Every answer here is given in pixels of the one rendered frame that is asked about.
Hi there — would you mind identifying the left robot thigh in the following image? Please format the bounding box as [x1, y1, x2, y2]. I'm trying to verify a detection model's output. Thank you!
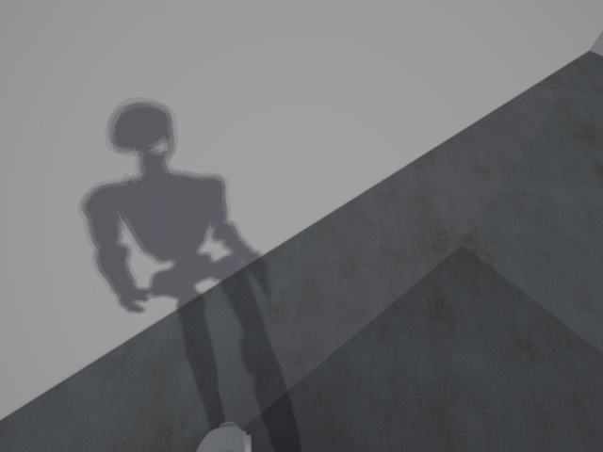
[196, 427, 252, 452]

